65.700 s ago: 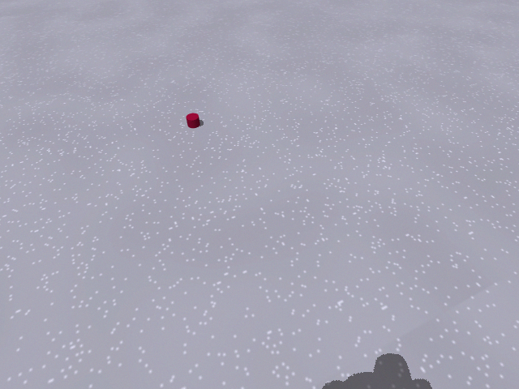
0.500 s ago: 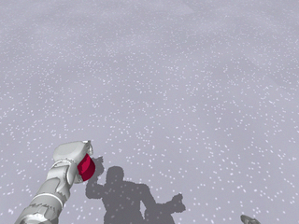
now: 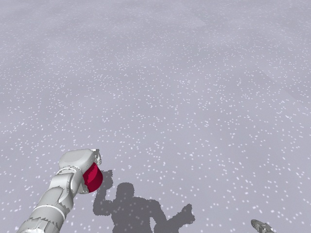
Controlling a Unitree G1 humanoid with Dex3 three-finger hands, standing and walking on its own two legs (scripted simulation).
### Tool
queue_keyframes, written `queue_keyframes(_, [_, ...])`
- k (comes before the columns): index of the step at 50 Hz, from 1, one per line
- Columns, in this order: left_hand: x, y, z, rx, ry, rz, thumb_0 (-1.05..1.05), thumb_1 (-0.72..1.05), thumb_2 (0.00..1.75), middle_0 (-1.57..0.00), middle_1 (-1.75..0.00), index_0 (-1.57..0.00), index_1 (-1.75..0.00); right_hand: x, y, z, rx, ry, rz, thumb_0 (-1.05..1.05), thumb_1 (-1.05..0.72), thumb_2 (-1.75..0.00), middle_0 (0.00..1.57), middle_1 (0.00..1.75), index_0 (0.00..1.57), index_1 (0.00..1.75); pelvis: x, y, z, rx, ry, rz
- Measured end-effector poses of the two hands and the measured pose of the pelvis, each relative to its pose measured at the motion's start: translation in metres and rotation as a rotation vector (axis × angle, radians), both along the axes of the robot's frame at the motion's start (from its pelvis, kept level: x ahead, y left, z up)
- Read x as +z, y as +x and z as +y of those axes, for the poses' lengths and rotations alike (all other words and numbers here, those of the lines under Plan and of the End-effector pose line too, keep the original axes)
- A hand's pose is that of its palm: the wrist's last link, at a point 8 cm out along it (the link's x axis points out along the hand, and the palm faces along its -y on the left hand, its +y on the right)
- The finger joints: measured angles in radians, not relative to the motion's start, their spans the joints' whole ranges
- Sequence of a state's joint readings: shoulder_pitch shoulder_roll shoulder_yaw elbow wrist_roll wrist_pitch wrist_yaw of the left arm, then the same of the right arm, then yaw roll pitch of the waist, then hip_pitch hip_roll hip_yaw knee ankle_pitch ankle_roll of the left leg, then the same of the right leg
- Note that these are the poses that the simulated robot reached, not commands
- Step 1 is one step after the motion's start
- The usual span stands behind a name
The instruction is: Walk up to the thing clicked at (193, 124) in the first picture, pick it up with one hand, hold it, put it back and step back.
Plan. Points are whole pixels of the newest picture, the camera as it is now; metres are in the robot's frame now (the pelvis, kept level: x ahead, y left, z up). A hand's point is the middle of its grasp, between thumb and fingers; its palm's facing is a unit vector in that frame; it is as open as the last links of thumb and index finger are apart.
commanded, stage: hold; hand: left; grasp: from above
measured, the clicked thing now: (87, 176) +0.32 +0.23 -0.09
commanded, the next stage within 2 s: crouch in 1.28 s
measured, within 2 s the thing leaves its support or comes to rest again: neither
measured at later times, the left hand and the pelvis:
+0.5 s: hand (84, 180) +0.29 +0.21 -0.03, palm faces -0.44 -0.05 -0.89, open 10.3 cm; pelvis -0.01 -0.01 +0.01, yaw +0 degrees
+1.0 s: hand (83, 180) +0.28 +0.21 -0.02, palm faces -0.44 -0.06 -0.90, open 10.3 cm; pelvis -0.01 -0.01 +0.01, yaw +0 degrees
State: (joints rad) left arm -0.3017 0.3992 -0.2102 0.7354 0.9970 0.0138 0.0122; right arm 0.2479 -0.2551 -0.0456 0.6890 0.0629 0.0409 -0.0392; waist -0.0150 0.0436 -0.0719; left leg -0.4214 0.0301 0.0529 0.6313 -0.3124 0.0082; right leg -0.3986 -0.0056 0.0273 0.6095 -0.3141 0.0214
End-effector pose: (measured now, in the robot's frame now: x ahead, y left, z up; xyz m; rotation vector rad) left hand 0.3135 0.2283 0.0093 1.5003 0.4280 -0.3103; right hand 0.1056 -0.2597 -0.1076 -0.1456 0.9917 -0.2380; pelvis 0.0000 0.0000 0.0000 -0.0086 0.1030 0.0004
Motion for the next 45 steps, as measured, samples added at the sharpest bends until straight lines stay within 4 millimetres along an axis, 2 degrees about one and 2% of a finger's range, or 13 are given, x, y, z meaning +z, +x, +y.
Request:
queue_keyframes(22, [0.017,-0.021,-0.014,-0.006,-0.005,-0.010,0.02,-0.02,0.64,-0.44,-0.95,-0.51,-0.88,0.008,0.007,-0.004,0.019,0.017,-0.037,0.01,-0.91,-0.89,0.20,0.30,0.20,0.30,0.008,-0.011,-0.010,-0.001,0.012,-0.053])
queue_keyframes(36, [0.028,-0.024,-0.018,-0.012,-0.009,-0.018,0.02,-0.01,0.64,-0.43,-0.96,-0.51,-0.88,0.014,0.015,-0.003,0.025,0.023,-0.065,0.01,-0.91,-0.89,0.20,0.30,0.20,0.30,0.011,-0.012,-0.012,-0.003,0.014,-0.075])
queue_keyframes(45, [0.026,-0.028,-0.017,-0.017,-0.012,-0.005,0.02,-0.02,0.64,-0.44,-0.95,-0.52,-0.88,0.017,0.018,-0.001,0.030,0.023,-0.073,0.01,-0.91,-0.89,0.20,0.30,0.20,0.30,0.012,-0.013,-0.011,-0.003,0.015,-0.081])
